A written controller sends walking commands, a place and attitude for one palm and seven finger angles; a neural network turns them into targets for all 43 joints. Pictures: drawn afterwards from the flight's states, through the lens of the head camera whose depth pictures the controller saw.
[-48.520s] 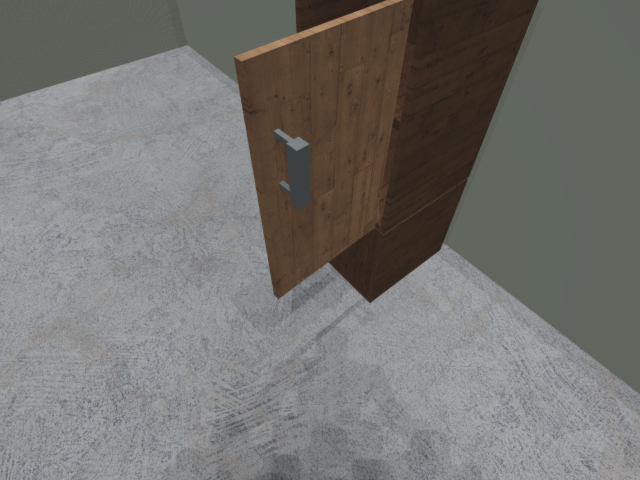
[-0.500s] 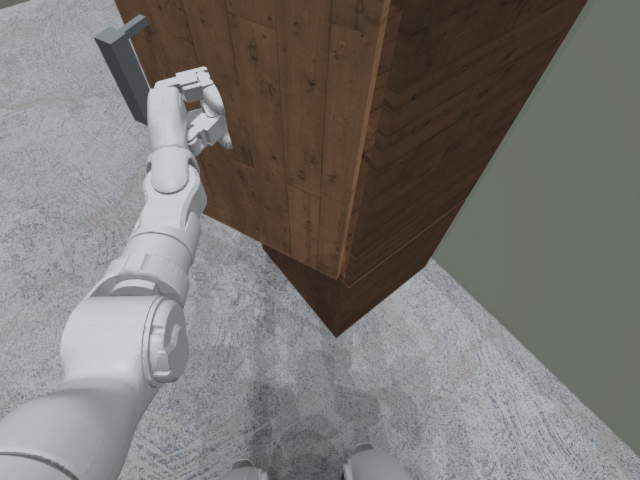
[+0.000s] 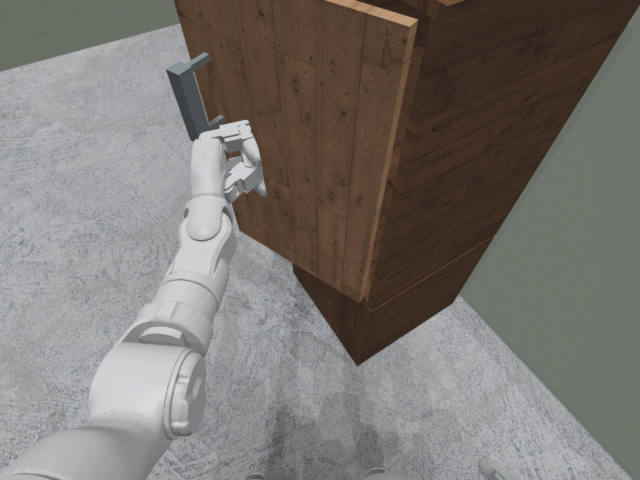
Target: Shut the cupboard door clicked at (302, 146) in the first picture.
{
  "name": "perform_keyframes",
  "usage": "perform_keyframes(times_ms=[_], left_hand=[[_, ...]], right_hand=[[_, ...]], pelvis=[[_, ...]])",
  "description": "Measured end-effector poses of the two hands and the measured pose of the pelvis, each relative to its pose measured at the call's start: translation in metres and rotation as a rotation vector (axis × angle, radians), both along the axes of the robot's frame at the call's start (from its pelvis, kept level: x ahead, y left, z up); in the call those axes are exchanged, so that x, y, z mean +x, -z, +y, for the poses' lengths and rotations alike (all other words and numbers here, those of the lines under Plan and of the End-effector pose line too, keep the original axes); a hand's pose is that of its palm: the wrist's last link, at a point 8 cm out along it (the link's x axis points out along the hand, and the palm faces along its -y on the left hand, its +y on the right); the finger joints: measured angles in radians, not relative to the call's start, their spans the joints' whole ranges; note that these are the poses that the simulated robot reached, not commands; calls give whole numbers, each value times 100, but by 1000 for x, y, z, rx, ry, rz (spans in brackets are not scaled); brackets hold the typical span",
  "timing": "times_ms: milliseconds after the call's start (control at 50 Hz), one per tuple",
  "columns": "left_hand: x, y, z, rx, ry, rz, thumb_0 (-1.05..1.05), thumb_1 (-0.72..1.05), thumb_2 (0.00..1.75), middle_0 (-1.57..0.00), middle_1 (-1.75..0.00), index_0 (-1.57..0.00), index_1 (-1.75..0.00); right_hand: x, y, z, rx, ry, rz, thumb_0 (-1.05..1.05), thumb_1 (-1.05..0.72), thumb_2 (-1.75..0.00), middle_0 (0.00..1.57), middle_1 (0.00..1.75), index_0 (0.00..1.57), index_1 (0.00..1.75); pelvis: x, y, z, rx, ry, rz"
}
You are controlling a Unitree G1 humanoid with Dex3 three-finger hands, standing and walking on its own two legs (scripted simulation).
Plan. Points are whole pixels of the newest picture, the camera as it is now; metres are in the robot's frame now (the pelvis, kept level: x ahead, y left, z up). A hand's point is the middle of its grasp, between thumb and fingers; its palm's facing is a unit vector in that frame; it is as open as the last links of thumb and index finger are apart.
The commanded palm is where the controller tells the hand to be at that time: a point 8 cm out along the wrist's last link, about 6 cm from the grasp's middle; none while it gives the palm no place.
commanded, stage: draw the hand back to the body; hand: left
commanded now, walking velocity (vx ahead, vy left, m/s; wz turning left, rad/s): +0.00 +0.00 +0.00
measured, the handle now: (201, 99) +0.65 +0.16 +0.10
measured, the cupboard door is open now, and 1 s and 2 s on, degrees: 23 23 23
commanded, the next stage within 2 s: step back with the hand held close in 1.50 s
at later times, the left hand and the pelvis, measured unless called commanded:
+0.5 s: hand (147, 247) +0.33 +0.16 +0.16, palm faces +0.04 -0.99 -0.10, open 3.1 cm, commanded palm +0.29 +0.21 +0.16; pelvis +0.00 +0.02 +0.03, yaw +0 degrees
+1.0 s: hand out of the picture +0.23 +0.27 +0.19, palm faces +0.39 -0.85 -0.34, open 5.2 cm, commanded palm +0.18 +0.31 +0.21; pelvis +0.02 +0.03 +0.04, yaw +1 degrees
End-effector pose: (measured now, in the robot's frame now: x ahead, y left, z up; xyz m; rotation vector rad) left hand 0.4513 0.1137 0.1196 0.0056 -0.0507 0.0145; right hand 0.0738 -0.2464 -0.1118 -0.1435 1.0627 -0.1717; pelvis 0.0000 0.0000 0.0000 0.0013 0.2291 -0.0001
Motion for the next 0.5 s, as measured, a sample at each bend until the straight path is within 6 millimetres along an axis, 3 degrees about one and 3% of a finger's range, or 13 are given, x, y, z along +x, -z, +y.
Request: perform_keyframes(times_ms=[140, 240, 340, 440, 500], left_hand=[[-30, -4, 35, 10, -15, -15, 2, 89, 90, -130, -150, -130, -150], [-67, -9, 58, -1, -18, -29, 2, 90, 90, -130, -150, -130, -150], [-97, -21, 73, 8, -1, -55, 2, 90, 90, -130, -151, -130, -150], [-123, -33, 88, 10, 10, -52, 2, 90, 90, -128, -148, -128, -147], [-141, -40, 97, 97, -18, -56, 2, 89, 90, -123, -143, -124, -143]], right_hand=[[-29, -2, 2, 32, 62, 43, 1, -91, -89, 20, 30, 20, 30], [-28, -11, -1, 8, 70, 24, 1, -91, -89, 20, 30, 20, 30], [1, -25, -2, -28, 44, -78, 2, -91, -89, 20, 30, 20, 30], [46, -45, 7, -37, -4, -233, 2, -91, -90, 20, 30, 20, 30], [73, -61, 18, -36, -27, -313, 2, -91, -90, 20, 30, 20, 30]], pelvis=[[3, -9, 2, 5, 28, -42], [3, -16, 4, -2, 23, -95], [0, -20, 8, -8, 11, -140], [-3, -23, 13, -7, 6, -178], [-4, -27, 15, -3, 6, -208]])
